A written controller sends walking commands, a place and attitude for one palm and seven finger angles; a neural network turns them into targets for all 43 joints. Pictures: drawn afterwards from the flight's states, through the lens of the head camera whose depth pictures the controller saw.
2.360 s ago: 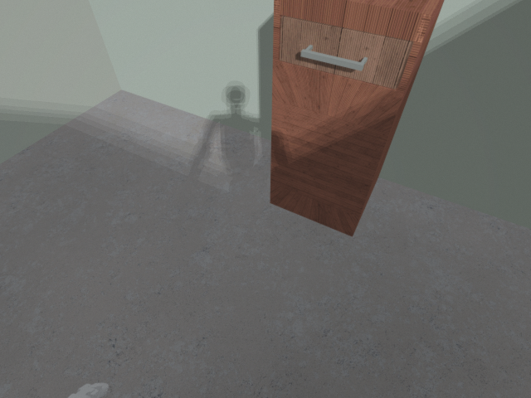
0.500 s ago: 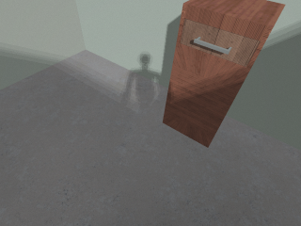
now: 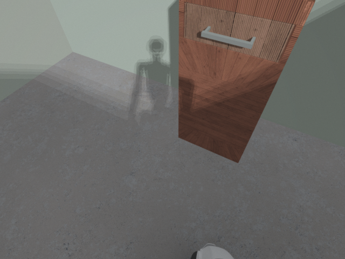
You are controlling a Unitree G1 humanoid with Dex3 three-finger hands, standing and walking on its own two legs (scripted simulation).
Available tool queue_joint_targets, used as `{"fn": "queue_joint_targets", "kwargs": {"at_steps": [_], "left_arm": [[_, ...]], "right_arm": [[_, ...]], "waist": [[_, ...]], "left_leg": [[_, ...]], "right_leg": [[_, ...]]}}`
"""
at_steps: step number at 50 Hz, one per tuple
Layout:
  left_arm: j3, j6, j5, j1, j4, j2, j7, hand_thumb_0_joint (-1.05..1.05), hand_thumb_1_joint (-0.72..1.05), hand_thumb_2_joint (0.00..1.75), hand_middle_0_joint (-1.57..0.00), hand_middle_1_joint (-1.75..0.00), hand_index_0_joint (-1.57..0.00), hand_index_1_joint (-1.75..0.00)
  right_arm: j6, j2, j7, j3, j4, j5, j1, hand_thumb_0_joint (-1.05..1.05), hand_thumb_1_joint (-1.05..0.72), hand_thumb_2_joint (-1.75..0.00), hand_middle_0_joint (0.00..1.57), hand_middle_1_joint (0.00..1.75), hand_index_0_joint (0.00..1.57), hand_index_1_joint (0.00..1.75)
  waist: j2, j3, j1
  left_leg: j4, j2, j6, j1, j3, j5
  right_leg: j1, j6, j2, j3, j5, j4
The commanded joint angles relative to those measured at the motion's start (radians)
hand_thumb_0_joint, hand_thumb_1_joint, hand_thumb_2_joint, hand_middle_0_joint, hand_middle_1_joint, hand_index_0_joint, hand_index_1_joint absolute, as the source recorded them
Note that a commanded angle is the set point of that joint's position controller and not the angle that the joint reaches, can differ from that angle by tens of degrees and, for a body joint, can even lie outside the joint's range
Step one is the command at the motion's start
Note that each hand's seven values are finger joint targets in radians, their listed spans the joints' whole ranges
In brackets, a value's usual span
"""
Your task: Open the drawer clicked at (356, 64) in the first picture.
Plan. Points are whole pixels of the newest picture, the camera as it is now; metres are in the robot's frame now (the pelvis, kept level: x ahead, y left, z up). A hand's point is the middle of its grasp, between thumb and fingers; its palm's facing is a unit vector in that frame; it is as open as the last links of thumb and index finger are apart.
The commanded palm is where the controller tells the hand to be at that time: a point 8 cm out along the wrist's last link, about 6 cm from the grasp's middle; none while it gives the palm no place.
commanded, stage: turn to face it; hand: left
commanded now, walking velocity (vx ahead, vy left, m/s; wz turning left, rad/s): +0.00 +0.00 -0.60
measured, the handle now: (228, 36) +0.82 -0.16 +0.07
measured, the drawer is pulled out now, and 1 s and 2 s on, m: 0.00 0.00 0.00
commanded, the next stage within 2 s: take the last steps up to it in 0.64 s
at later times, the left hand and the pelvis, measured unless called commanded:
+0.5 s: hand (92, 246) +0.16 +0.23 -0.14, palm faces -0.17 -0.96 -0.22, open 7.4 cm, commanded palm none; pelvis +0.05 +0.03 +0.03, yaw -15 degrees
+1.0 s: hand (128, 228) +0.21 +0.14 -0.14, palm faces -0.38 -0.90 -0.19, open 7.3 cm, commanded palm none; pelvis +0.08 +0.00 +0.03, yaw -24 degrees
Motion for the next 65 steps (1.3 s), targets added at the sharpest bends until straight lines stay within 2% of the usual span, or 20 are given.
{"fn": "queue_joint_targets", "kwargs": {"at_steps": [1,4,13,17,18,19,20,22,25,31,35,37,39,50,51,53,54,57,59,65], "left_arm": [[0.046,0.021,-0.012,0.096,-0.048,0.189,0.036,0.00,0.90,0.90,-0.20,-0.30,-0.20,-0.30],[0.043,0.026,0.004,0.006,-0.079,0.169,0.037,0.00,0.90,0.90,-0.20,-0.30,-0.20,-0.30],[0.058,0.048,0.008,0.024,-0.129,0.223,0.010,0.00,0.90,0.90,-0.20,-0.30,-0.20,-0.30],[0.057,0.059,-0.001,-0.004,-0.153,0.221,0.009,0.00,0.90,0.90,-0.20,-0.30,-0.20,-0.30],[0.050,0.060,-0.007,-0.016,-0.172,0.190,0.006,0.00,0.90,0.90,-0.20,-0.30,-0.20,-0.30],[0.040,0.060,-0.014,-0.010,-0.196,0.137,-0.005,0.00,0.90,0.90,-0.20,-0.30,-0.20,-0.30],[0.046,0.066,0.001,-0.015,-0.193,0.165,-0.005,0.00,0.90,0.90,-0.20,-0.30,-0.20,-0.30],[0.063,0.070,0.009,0.016,-0.163,0.181,-0.016,0.00,0.90,0.90,-0.20,-0.30,-0.20,-0.30],[0.046,0.076,0.001,0.061,-0.141,0.136,-0.019,0.00,0.90,0.90,-0.20,-0.30,-0.20,-0.30],[0.018,0.068,-0.003,-0.053,-0.154,0.101,-0.018,0.00,0.90,0.90,-0.20,-0.30,-0.20,-0.30],[0.023,0.044,-0.004,0.069,-0.103,0.139,-0.010,0.00,0.90,0.90,-0.20,-0.30,-0.20,-0.30],[0.049,0.020,-0.001,0.162,-0.062,0.298,0.017,0.00,0.90,0.90,-0.20,-0.30,-0.20,-0.30],[0.047,0.029,-0.003,0.152,-0.044,0.260,0.026,0.00,0.90,0.90,-0.20,-0.30,-0.20,-0.30],[0.032,0.018,-0.005,0.024,-0.023,0.190,0.007,0.00,0.90,0.90,-0.20,-0.30,-0.20,-0.30],[0.025,0.022,-0.008,0.022,-0.028,0.158,0.003,0.00,0.90,0.90,-0.20,-0.30,-0.20,-0.30],[0.006,0.022,-0.012,0.001,-0.071,0.053,-0.008,0.00,0.90,0.90,-0.20,-0.30,-0.20,-0.30],[0.016,0.023,0.005,-0.064,-0.090,0.090,-0.005,0.00,0.90,0.90,-0.20,-0.30,-0.20,-0.30],[0.021,0.012,0.010,-0.014,-0.045,0.083,-0.028,0.00,0.90,0.90,-0.20,-0.30,-0.20,-0.30],[0.015,0.017,0.007,0.023,-0.023,0.055,-0.028,0.00,0.90,0.90,-0.20,-0.30,-0.20,-0.30],[-0.001,0.015,0.001,-0.052,-0.037,0.015,-0.022,0.00,0.90,0.90,-0.20,-0.30,-0.20,-0.30]], "right_arm": [[-0.001,-0.132,-0.004,-0.029,-0.135,-0.008,-0.061,0.00,-0.90,-0.90,0.20,0.30,0.20,0.30],[0.030,-0.106,0.004,-0.025,-0.144,-0.016,-0.060,0.00,-0.90,-0.90,0.20,0.30,0.20,0.30],[0.023,-0.160,0.009,-0.030,-0.263,-0.004,-0.197,0.00,-0.90,-0.90,0.20,0.30,0.20,0.30],[0.009,-0.183,-0.002,-0.035,-0.266,0.004,-0.138,0.00,-0.90,-0.90,0.20,0.30,0.20,0.30],[0.001,-0.224,-0.008,-0.041,-0.267,0.000,-0.100,0.00,-0.90,-0.90,0.20,0.30,0.20,0.30],[0.000,-0.310,-0.007,-0.057,-0.292,-0.014,-0.119,0.00,-0.90,-0.90,0.20,0.30,0.20,0.30],[0.008,-0.326,-0.002,-0.060,-0.309,-0.015,-0.179,0.00,-0.90,-0.90,0.20,0.30,0.20,0.30],[0.001,-0.251,-0.008,-0.034,-0.335,-0.018,-0.264,0.00,-0.90,-0.90,0.20,0.30,0.20,0.30],[-0.007,-0.235,-0.007,-0.033,-0.315,-0.021,-0.242,0.00,-0.90,-0.90,0.20,0.30,0.20,0.30],[0.008,-0.271,0.002,-0.053,-0.226,-0.024,-0.090,0.00,-0.90,-0.90,0.20,0.30,0.20,0.30],[0.015,-0.276,0.010,-0.060,-0.208,-0.011,-0.106,0.00,-0.90,-0.90,0.20,0.30,0.20,0.30],[0.019,-0.153,0.018,-0.025,-0.249,0.000,-0.132,0.00,-0.90,-0.90,0.20,0.30,0.20,0.30],[0.035,-0.162,0.002,-0.022,-0.235,-0.006,-0.177,0.00,-0.90,-0.90,0.20,0.30,0.20,0.30],[-0.009,-0.121,0.035,-0.020,-0.139,-0.023,0.001,0.00,-0.90,-0.90,0.20,0.30,0.20,0.30],[-0.016,-0.141,0.029,-0.022,-0.116,-0.022,0.063,0.00,-0.90,-0.90,0.20,0.30,0.20,0.30],[-0.023,-0.289,0.016,-0.053,-0.097,-0.041,0.201,0.00,-0.90,-0.90,0.20,0.30,0.20,0.30],[-0.025,-0.275,0.012,-0.050,-0.086,-0.038,0.188,0.00,-0.90,-0.90,0.20,0.30,0.20,0.30],[-0.048,-0.169,0.005,-0.017,-0.111,-0.025,0.046,0.00,-0.90,-0.90,0.20,0.30,0.20,0.30],[-0.059,-0.162,0.003,-0.017,-0.097,-0.022,0.048,0.00,-0.90,-0.90,0.20,0.30,0.20,0.30],[-0.052,-0.145,0.006,-0.025,-0.039,-0.024,0.111,0.00,-0.90,-0.90,0.20,0.30,0.20,0.30]], "waist": [[-0.159,-0.152,0.044],[-0.072,-0.157,-0.012],[-0.156,-0.169,0.026],[-0.136,-0.197,-0.013],[-0.038,-0.207,-0.038],[0.212,-0.165,-0.032],[0.277,-0.122,-0.024],[0.103,-0.078,0.034],[0.123,-0.136,0.033],[0.174,-0.144,-0.048],[0.123,-0.190,0.019],[-0.266,-0.249,0.055],[-0.299,-0.216,0.069],[-0.137,-0.047,-0.040],[-0.062,-0.049,-0.062],[0.320,-0.009,-0.112],[0.276,0.041,-0.108],[0.077,0.048,-0.027],[0.084,-0.003,-0.011],[0.108,-0.003,-0.038]], "left_leg": [[0.375,0.060,-0.009,-0.351,-0.113,0.062],[0.160,0.051,-0.028,-0.253,-0.078,0.107],[-0.178,-0.020,-0.032,-0.217,-0.065,0.135],[-0.490,-0.035,-0.018,0.006,-0.060,0.265],[-0.600,0.056,0.018,0.114,-0.154,0.248],[-0.710,0.287,0.102,0.153,-0.407,0.251],[-0.750,0.414,0.164,0.020,-0.457,0.291],[-0.702,0.320,0.173,-0.105,-0.325,0.462],[-0.615,0.218,0.141,0.025,-0.108,0.736],[-0.539,0.250,0.148,0.112,-0.069,0.910],[-0.374,0.211,0.056,0.005,-0.001,0.759],[-0.047,0.052,-0.046,-0.378,0.049,-0.030],[0.102,0.049,-0.035,-0.420,-0.065,-0.051],[-0.414,-0.005,-0.020,-0.009,0.067,0.264],[-0.479,0.011,-0.016,0.084,0.032,0.218],[-0.812,0.366,0.133,0.090,-0.502,-0.207],[-0.888,0.406,0.164,0.000,-0.586,-0.275],[-0.847,0.307,0.147,-0.038,-0.344,0.012],[-0.813,0.251,0.133,0.006,-0.195,0.237],[-0.758,0.241,0.154,0.043,-0.072,0.483]], "right_leg": [[0.209,-0.187,-0.331,0.503,0.108,-0.401],[0.058,-0.119,-0.242,0.375,0.040,-0.409],[0.116,-0.104,-0.175,0.481,-0.001,-0.384],[0.055,-0.032,-0.118,0.473,0.046,-0.306],[-0.046,0.014,-0.052,0.412,-0.038,-0.220],[-0.216,0.073,0.083,0.254,-0.219,0.004],[-0.214,0.105,0.061,0.161,-0.352,0.252],[-0.154,0.117,0.024,0.174,-0.273,0.467],[-0.154,0.136,0.005,0.129,-0.212,0.475],[-0.007,0.120,-0.003,0.036,-0.269,0.099],[0.279,0.090,-0.012,0.034,0.042,-0.276],[0.544,-0.073,-0.391,0.410,0.731,-0.278],[0.453,-0.150,-0.340,0.416,0.455,-0.314],[0.056,-0.055,-0.162,0.260,-0.364,-0.375],[-0.015,-0.031,-0.116,0.232,-0.392,-0.286],[-0.214,0.048,0.054,0.023,-0.390,0.188],[-0.242,0.036,0.004,0.107,-0.356,0.358],[-0.221,0.051,-0.077,0.123,-0.166,0.445],[-0.177,0.071,-0.084,0.093,-0.110,0.390],[-0.091,0.092,-0.090,0.015,-0.110,0.090]]}}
